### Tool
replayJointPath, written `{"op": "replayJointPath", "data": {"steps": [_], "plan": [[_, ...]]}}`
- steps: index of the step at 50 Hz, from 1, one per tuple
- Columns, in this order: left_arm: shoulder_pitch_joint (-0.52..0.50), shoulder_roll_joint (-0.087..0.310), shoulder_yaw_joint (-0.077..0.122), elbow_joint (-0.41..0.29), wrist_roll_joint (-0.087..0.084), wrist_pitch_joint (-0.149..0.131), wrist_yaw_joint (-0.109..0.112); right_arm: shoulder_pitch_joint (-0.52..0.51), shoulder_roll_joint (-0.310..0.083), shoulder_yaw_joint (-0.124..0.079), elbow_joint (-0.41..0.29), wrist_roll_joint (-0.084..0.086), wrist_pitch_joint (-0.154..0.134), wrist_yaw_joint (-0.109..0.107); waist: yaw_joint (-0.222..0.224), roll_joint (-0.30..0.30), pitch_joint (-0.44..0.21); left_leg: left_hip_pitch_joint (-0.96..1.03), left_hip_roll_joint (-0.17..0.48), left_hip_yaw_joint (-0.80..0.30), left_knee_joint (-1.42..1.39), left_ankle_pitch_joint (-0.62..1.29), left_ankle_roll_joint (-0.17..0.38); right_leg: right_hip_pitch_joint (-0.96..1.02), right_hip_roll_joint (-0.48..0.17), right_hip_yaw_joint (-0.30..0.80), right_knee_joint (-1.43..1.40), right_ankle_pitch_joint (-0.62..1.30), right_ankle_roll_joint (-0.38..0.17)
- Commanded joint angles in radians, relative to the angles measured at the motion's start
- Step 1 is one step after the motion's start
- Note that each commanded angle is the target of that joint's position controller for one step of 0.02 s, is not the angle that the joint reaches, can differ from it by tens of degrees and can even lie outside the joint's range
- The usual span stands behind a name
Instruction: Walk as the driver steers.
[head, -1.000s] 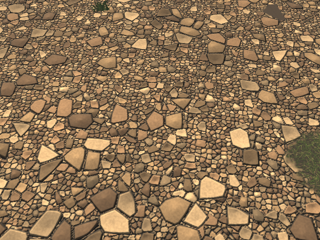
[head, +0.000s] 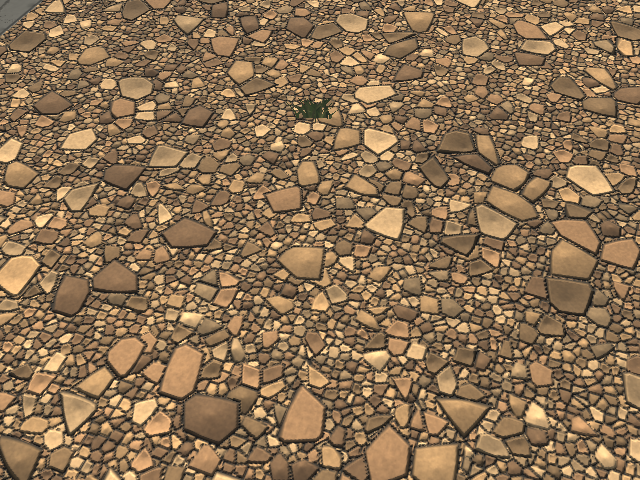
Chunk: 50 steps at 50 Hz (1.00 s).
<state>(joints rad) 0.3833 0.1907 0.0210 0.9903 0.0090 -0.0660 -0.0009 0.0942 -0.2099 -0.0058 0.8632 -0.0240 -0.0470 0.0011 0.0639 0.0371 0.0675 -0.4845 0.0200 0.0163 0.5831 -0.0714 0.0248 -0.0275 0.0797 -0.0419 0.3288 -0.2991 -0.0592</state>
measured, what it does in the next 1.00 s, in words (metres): steps on the spot, turning right: left foot, then right foot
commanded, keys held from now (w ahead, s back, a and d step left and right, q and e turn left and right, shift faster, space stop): e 0.90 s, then no key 0.10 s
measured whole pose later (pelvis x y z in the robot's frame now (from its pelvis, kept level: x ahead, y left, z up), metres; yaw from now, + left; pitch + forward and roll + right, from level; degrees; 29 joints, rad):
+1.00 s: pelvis +0.02 +0.02 +0.00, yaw -34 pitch +1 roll +0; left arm 0.21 0.31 0.09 0.76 0.01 0.05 0.00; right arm 0.17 -0.26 -0.03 0.74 -0.02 0.02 -0.04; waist 0.02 -0.05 0.05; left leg -0.25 -0.04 -0.02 0.49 -0.23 0.04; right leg -0.37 0.15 0.19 0.66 -0.37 -0.03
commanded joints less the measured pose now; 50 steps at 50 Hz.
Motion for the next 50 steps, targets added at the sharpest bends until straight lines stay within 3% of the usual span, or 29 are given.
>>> {"op": "replayJointPath", "data": {"steps": [1,2,3,4,5,6,7,8,11,15,19,21,22,23,24,25,26,27,28,30,32,39,44,46,47,48,49,50], "plan": [[-0.03,0.177,0.04,-0.047,-0.012,0.004,0.013,0.18,-0.126,-0.037,0.01,-0.007,-0.031,-0.026,-0.112,-0.09,-0.085,0.265,-0.016,-0.01,-0.194,0.143,0.03,-0.048,-0.204,0.146,0.217,0.754,-0.057],[-0.023,0.149,0.033,-0.081,-0.023,-0.002,0.015,0.267,-0.199,-0.055,0.02,-0.024,-0.045,-0.036,-0.125,0.005,-0.189,0.476,0.151,-0.129,-0.142,0.559,0.066,-0.167,-0.155,0.124,0.392,0.497,-0.025],[0.109,0.053,0.017,-0.088,-0.047,0.007,0.023,0.293,-0.265,-0.074,0.003,-0.014,-0.032,-0.034,-0.088,0.201,-0.334,0.695,0.432,-0.35,-0.076,1.022,0.23,-0.367,-0.005,0.03,0.68,-0.223,0.002],[0.114,0.131,0.04,-0.064,-0.026,0.035,0.037,0.285,-0.223,-0.07,-0.012,0.026,-0.011,-0.026,-0.11,0.132,-0.39,0.646,0.454,-0.379,-0.099,0.96,0.296,-0.413,0.007,0.054,0.831,-0.407,0.006],[0.059,0.153,0.054,-0.067,-0.005,0.051,0.034,0.228,-0.173,-0.058,-0.029,0.026,-0.002,-0.027,-0.091,0.057,-0.294,0.545,0.401,-0.308,-0.156,0.757,0.285,-0.449,-0.03,0.075,0.898,-0.35,0.014],[0.006,0.141,0.057,-0.077,0.008,0.061,0.026,0.151,-0.127,-0.044,-0.045,0.018,0.004,-0.036,-0.07,0.037,-0.199,0.436,0.344,-0.243,-0.213,0.556,0.248,-0.469,-0.064,0.077,0.886,-0.279,0.026],[-0.023,0.131,0.061,-0.087,0.014,0.073,0.018,0.112,-0.107,-0.037,-0.051,0.012,0.009,-0.047,-0.053,0.058,-0.134,0.348,0.302,-0.182,-0.26,0.437,0.218,-0.462,-0.089,0.078,0.858,-0.224,0.042],[-0.019,0.122,0.062,-0.09,0.019,0.088,0.011,0.092,-0.104,-0.037,-0.053,0.008,0.014,-0.056,-0.036,0.082,-0.11,0.283,0.269,-0.129,-0.287,0.358,0.203,-0.434,-0.096,0.067,0.844,-0.184,0.06],[-0.005,0.101,0.063,-0.098,0.015,0.12,0.006,0.086,-0.118,-0.043,-0.057,-0.001,0.015,-0.058,-0.022,0.068,-0.133,0.227,0.258,-0.057,-0.308,0.243,0.214,-0.395,-0.085,0.036,0.807,-0.147,0.082],[-0.087,0.101,0.056,-0.152,0.018,0.146,-0.008,0.068,-0.143,-0.053,-0.062,-0.006,0.025,-0.052,-0.038,0.104,-0.125,0.202,0.27,-0.017,-0.341,-0.034,0.203,-0.373,-0.113,0.011,0.626,-0.105,0.072],[-0.133,0.125,0.057,-0.201,0.01,0.148,-0.026,0.077,-0.186,-0.071,-0.063,-0.011,0.044,-0.038,-0.06,0.102,-0.14,0.205,0.308,-0.001,-0.32,-0.142,0.185,-0.295,-0.104,-0.032,0.482,-0.129,0.043],[-0.114,0.128,0.058,-0.213,0.006,0.142,-0.032,0.071,-0.208,-0.081,-0.063,-0.006,0.053,-0.036,-0.047,0.09,-0.139,0.192,0.317,0.017,-0.285,-0.184,0.15,-0.229,-0.095,-0.05,0.369,-0.108,0.016],[-0.077,0.128,0.059,-0.206,0.007,0.136,-0.032,0.065,-0.213,-0.085,-0.064,-0.001,0.059,-0.035,-0.027,0.064,-0.135,0.152,0.305,0.049,-0.237,-0.203,0.11,-0.154,-0.082,-0.055,0.262,-0.055,-0.002],[-0.05,0.149,0.065,-0.199,0.011,0.126,-0.029,0.096,-0.198,-0.089,-0.052,-0.005,0.069,-0.031,-0.019,-0.021,-0.105,0.094,0.271,0.099,-0.129,-0.255,0.047,-0.106,-0.095,0.02,0.121,-0.012,-0.023],[-0.055,0.23,0.079,-0.217,0.02,0.113,-0.017,0.144,-0.131,-0.079,-0.058,-0.005,0.082,-0.02,-0.036,-0.284,-0.06,-0.049,0.143,0.206,0.146,-0.435,-0.039,-0.099,-0.314,0.352,-0.096,-0.033,-0.073],[-0.058,0.364,0.11,-0.239,0.022,0.112,-0.005,0.056,-0.112,-0.069,-0.125,0.0,0.091,-0.035,-0.012,-0.362,0.02,-0.183,-0.013,0.105,0.284,-0.551,-0.076,-0.228,-0.484,0.603,-0.152,0.129,-0.203],[-0.054,0.317,0.108,-0.225,0.027,0.111,0.012,0.0,-0.13,-0.07,-0.133,-0.002,0.097,-0.037,-0.013,-0.223,0.028,-0.148,0.019,-0.001,0.41,-0.473,-0.07,-0.26,-0.43,0.514,-0.131,0.13,-0.216],[-0.118,0.271,0.093,-0.234,0.018,0.11,0.019,0.025,-0.128,-0.072,-0.122,0.011,0.094,-0.031,-0.057,-0.184,0.02,-0.128,0.022,-0.03,0.427,-0.373,-0.062,-0.277,-0.355,0.417,-0.109,0.107,-0.183],[-0.186,0.248,0.087,-0.254,0.016,0.111,0.016,0.058,-0.137,-0.077,-0.103,0.013,0.084,-0.025,-0.088,-0.164,0.002,-0.115,0.015,-0.038,0.431,-0.301,-0.053,-0.253,-0.29,0.354,-0.092,0.125,-0.149],[-0.21,0.212,0.078,-0.277,0.002,0.102,0.011,0.108,-0.155,-0.086,-0.077,-0.01,0.077,-0.016,-0.091,-0.16,-0.076,-0.1,-0.003,-0.029,0.487,-0.259,-0.051,-0.166,-0.247,0.304,-0.042,0.321,-0.149],[-0.163,0.214,0.081,-0.272,-0.005,0.094,0.005,0.1,-0.139,-0.083,-0.088,-0.003,0.079,-0.014,-0.076,-0.121,-0.111,-0.109,-0.007,-0.037,0.483,-0.269,-0.061,-0.099,-0.252,0.318,-0.015,0.413,-0.161],[-0.088,0.254,0.097,-0.271,0.006,0.099,0.009,0.033,-0.133,-0.068,-0.145,0.011,0.082,-0.03,-0.017,-0.162,-0.107,-0.066,-0.028,-0.059,0.256,-0.342,-0.065,-0.042,-0.266,0.441,0.022,0.394,-0.196],[-0.149,0.271,0.104,-0.289,0.009,0.107,-0.006,0.079,-0.143,-0.062,-0.166,0.026,0.068,-0.038,-0.041,-0.171,-0.128,0.112,-0.073,-0.062,0.088,-0.355,-0.034,-0.119,-0.237,0.524,0.055,0.472,-0.163],[-0.206,0.263,0.102,-0.297,-0.001,0.111,-0.008,0.157,-0.135,-0.058,-0.151,0.026,0.058,-0.044,-0.092,-0.159,-0.135,0.257,-0.08,-0.049,-0.115,-0.249,-0.018,-0.178,-0.193,0.516,0.088,0.424,-0.108],[-0.22,0.24,0.094,-0.303,-0.009,0.11,-0.003,0.191,-0.151,-0.061,-0.143,0.017,0.051,-0.051,-0.108,-0.127,-0.135,0.365,-0.033,-0.08,-0.256,-0.16,-0.005,-0.253,-0.148,0.487,0.128,0.305,-0.054],[-0.173,0.171,0.076,-0.308,-0.01,0.106,-0.001,0.175,-0.227,-0.072,-0.156,-0.001,0.047,-0.059,-0.072,0.06,-0.137,0.437,0.183,-0.296,-0.368,-0.215,0.044,-0.362,-0.046,0.364,0.285,0.032,0.006],[-0.137,0.173,0.078,-0.31,-0.001,0.105,0.009,0.089,-0.311,-0.087,-0.19,-0.003,0.053,-0.052,-0.046,0.212,-0.095,0.374,0.363,-0.521,-0.389,-0.059,0.165,-0.495,0.123,0.173,0.452,-0.268,0.037],[-0.141,0.235,0.091,-0.296,0.026,0.108,0.011,0.117,-0.264,-0.081,-0.184,-0.006,0.055,-0.042,-0.06,0.133,-0.096,0.296,0.384,-0.503,-0.354,0.033,0.239,-0.444,0.053,0.195,0.638,-0.291,0.044]]}}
